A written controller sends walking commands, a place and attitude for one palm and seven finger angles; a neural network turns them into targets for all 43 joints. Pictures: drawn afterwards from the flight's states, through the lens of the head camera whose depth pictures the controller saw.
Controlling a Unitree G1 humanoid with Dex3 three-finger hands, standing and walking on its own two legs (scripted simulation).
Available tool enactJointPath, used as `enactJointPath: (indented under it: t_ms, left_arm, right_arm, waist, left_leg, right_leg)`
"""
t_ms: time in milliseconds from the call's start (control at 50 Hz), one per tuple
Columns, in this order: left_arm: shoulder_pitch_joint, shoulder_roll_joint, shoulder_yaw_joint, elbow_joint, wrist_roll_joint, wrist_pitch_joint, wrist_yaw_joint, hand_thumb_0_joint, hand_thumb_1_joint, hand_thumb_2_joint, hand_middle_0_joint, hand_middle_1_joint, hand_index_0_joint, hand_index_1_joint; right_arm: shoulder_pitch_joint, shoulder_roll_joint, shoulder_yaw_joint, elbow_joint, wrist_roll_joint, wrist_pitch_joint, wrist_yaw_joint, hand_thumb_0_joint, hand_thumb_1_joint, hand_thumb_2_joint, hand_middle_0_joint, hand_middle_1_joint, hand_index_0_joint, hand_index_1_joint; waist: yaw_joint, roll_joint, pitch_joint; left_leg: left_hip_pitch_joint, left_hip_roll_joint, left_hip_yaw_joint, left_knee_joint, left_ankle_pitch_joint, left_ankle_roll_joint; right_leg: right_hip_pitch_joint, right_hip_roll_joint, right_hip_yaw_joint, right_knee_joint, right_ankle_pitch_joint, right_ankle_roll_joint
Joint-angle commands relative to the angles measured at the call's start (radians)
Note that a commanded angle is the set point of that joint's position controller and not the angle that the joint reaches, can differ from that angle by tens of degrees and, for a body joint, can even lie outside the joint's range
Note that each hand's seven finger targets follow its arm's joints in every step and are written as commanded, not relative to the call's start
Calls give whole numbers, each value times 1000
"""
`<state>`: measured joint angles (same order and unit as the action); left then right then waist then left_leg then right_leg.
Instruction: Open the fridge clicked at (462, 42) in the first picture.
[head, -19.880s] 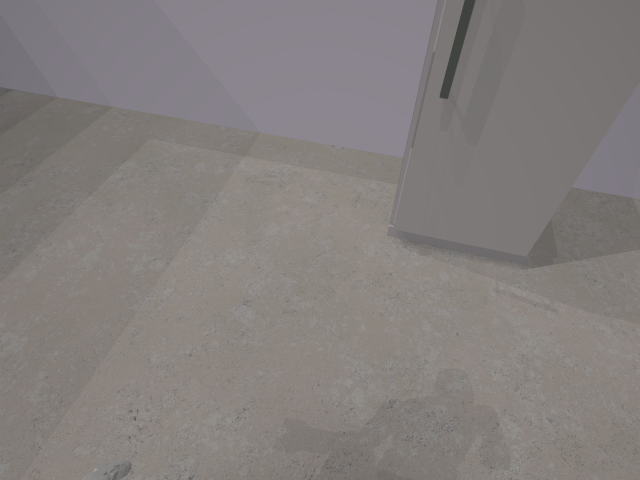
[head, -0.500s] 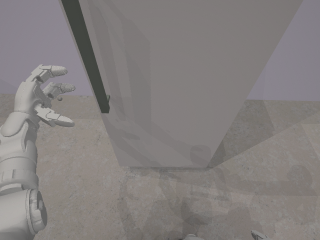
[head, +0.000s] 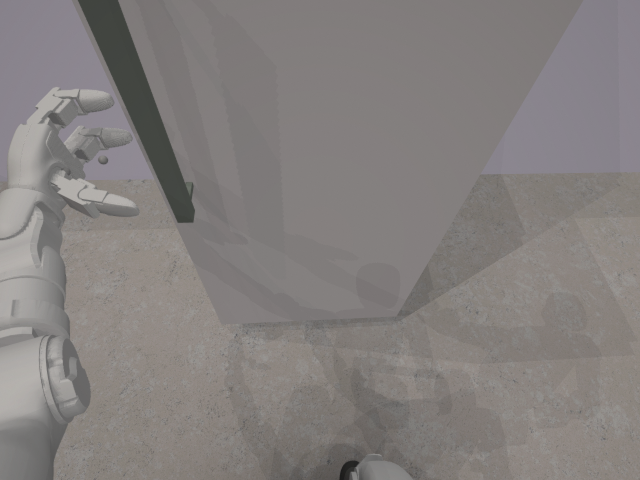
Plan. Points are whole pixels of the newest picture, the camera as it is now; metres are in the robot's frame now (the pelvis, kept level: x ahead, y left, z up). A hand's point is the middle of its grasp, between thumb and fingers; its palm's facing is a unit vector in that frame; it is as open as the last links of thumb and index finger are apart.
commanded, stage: move the hooked fingers beside the handle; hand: left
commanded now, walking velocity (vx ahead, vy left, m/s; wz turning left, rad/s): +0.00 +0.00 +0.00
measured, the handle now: (148, 99) +0.52 +0.19 +0.17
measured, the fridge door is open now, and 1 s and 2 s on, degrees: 0 0 0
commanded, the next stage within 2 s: feel for the door with the fingertips in 0.72 s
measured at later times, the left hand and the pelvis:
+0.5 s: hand (107, 175) +0.45 +0.24 +0.11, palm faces +0.00 -1.00 +0.00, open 14.0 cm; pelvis +0.00 +0.00 +0.00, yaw +1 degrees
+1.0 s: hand (117, 176) +0.44 +0.22 +0.12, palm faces -0.02 -1.00 +0.00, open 14.0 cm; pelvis +0.00 -0.01 +0.00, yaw +1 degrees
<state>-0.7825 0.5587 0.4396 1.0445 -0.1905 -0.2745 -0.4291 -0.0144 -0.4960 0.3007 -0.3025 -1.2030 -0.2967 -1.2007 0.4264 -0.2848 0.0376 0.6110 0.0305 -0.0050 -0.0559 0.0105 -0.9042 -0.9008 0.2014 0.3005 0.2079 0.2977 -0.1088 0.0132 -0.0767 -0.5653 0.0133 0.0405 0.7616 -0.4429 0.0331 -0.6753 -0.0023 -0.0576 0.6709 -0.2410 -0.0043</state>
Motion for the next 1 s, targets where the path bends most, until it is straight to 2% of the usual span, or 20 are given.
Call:
enactJointPath:
  t_ms: [0,40,60,100,160,200,260,300,340,360,380,460,520,560,660,700,800,880,900,980]
  left_arm:
    - [-312,283,40,-190,-17,-33,4,0,-500,300,-300,-1200,-300,-1200]
    - [-320,263,15,-172,-8,-19,8,0,-500,300,-300,-1200,-300,-1200]
    - [-329,285,33,-187,-7,-21,12,0,-500,300,-300,-1200,-300,-1200]
    - [-396,293,32,-232,-13,-43,17,0,-500,300,-300,-1200,-300,-1200]
    - [-433,324,61,-313,-19,-88,21,0,-500,300,-300,-1200,-300,-1200]
    - [-461,258,3,-352,-29,-102,15,0,-500,300,-300,-1200,-300,-1200]
    - [-434,222,-22,-236,-26,-69,10,0,-500,300,-300,-1200,-300,-1200]
    - [-404,246,-6,-177,-20,-42,7,0,-500,300,-300,-1200,-300,-1200]
    - [-383,209,-40,-114,-7,-10,8,0,-500,300,-300,-1200,-300,-1200]
    - [-392,195,-58,-89,-2,0,11,0,-500,300,-300,-1200,-300,-1200]
    - [-413,220,-44,-88,3,-2,16,0,-500,300,-300,-1200,-300,-1200]
    - [-489,274,2,-228,-1,-73,29,0,-500,300,-300,-1200,-300,-1200]
    - [-501,274,10,-272,-12,-106,34,0,-500,300,-300,-1200,-300,-1200]
    - [-475,305,39,-240,-11,-98,37,0,-500,300,-300,-1200,-300,-1200]
    - [-380,242,-10,-199,3,-44,32,0,-500,300,-300,-1200,-300,-1200]
    - [-349,248,1,-177,-11,-31,27,0,-500,300,-300,-1200,-300,-1200]
    - [-391,266,20,-250,-25,-59,24,0,-500,300,-300,-1200,-300,-1200]
    - [-382,213,-12,-301,-29,-80,29,0,-500,300,-300,-1200,-300,-1200]
    - [-393,166,-55,-326,-32,-81,28,0,-500,300,-300,-1200,-300,-1200]
    - [-384,143,-66,-239,-26,-41,52,0,-500,300,-300,-1200,-300,-1200]
  right_arm:
    - [89,-173,-64,-101,0,-14,-1,0,-900,-900,200,300,200,300]
    - [82,-172,-62,-106,3,-7,-1,0,-900,-900,200,300,200,300]
    - [84,-175,-64,-107,3,-5,-3,0,-900,-900,200,300,200,300]
    - [79,-172,-63,-112,3,-6,-7,0,-900,-900,200,300,200,300]
    - [79,-167,-64,-106,-2,-11,-10,0,-900,-900,200,300,200,300]
    - [74,-159,-64,-105,-1,-16,-12,0,-900,-900,200,300,200,300]
    - [70,-161,-60,-77,2,-16,-12,0,-900,-900,200,300,200,300]
    - [70,-168,-57,-79,3,-14,-16,0,-900,-900,200,300,200,300]
    - [63,-166,-51,-83,5,-13,-14,0,-900,-900,200,300,200,300]
    - [64,-169,-50,-85,5,-13,-13,0,-900,-900,200,300,200,300]
    - [64,-174,-50,-88,3,-12,-14,0,-900,-900,200,300,200,300]
    - [67,-167,-55,-104,-5,-14,-11,0,-900,-900,200,300,200,300]
    - [70,-163,-58,-99,-6,-14,-6,0,-900,-900,200,300,200,300]
    - [67,-164,-58,-92,-3,-9,-7,0,-900,-900,200,300,200,300]
    - [66,-160,-57,-98,1,-4,-3,0,-900,-900,200,300,200,300]
    - [70,-166,-57,-103,3,-1,-4,0,-900,-900,200,300,200,300]
    - [65,-167,-61,-117,1,-1,-6,0,-900,-900,200,300,200,300]
    - [60,-158,-64,-109,1,-6,-4,0,-900,-900,200,300,200,300]
    - [55,-152,-64,-112,2,-9,-3,0,-900,-900,200,300,200,300]
    - [46,-155,-59,-94,6,-11,-2,0,-900,-900,200,300,200,300]
  waist:
    - [38,80,-377]
    - [24,57,-326]
    - [27,33,-325]
    - [18,77,-345]
    - [27,119,-445]
    - [12,148,-464]
    - [-1,112,-371]
    - [7,82,-338]
    - [2,78,-285]
    - [-10,38,-253]
    - [-9,33,-252]
    - [10,85,-429]
    - [13,126,-478]
    - [17,100,-458]
    - [20,118,-387]
    - [19,57,-362]
    - [22,55,-397]
    - [23,70,-423]
    - [14,131,-421]
    - [2,67,-311]
  left_leg:
    - [80,5,-61,-102,537,-32]
    - [45,2,-55,-114,452,-24]
    - [38,2,-60,-117,431,-22]
    - [57,-1,-57,-111,426,-22]
    - [130,2,-70,-99,498,-36]
    - [185,7,-76,-87,564,-44]
    - [140,7,-78,-96,483,-39]
    - [84,0,-73,-107,432,-30]
    - [49,-3,-69,-111,390,-26]
    - [23,-3,-70,-112,346,-23]
    - [5,-4,-73,-113,318,-22]
    - [82,-5,-75,-83,440,-30]
    - [141,2,-86,-67,525,-46]
    - [104,2,-78,-72,494,-36]
    - [87,1,-71,-91,494,-31]
    - [46,0,-63,-95,453,-22]
    - [44,-4,-60,-99,423,-18]
    - [79,-3,-61,-98,448,-21]
    - [110,-4,-60,-95,472,-24]
    - [51,-5,-63,-114,342,-20]
  right_leg:
    - [349,20,24,5,335,-28]
    - [335,20,24,-4,301,-23]
    - [338,19,23,-5,291,-24]
    - [341,19,29,-2,287,-29]
    - [359,23,34,8,315,-30]
    - [336,26,28,10,328,-30]
    - [296,25,21,-6,281,-25]
    - [319,18,19,-6,268,-30]
    - [286,13,17,-7,249,-28]
    - [271,13,16,-11,225,-25]
    - [273,11,19,-8,207,-26]
    - [339,14,33,25,298,-29]
    - [331,21,32,32,322,-29]
    - [354,20,34,27,329,-26]
    - [328,18,24,13,314,-27]
    - [356,18,25,7,319,-27]
    - [392,17,34,12,323,-30]
    - [389,18,36,10,336,-27]
    - [362,19,34,8,328,-30]
    - [312,17,26,-14,236,-25]
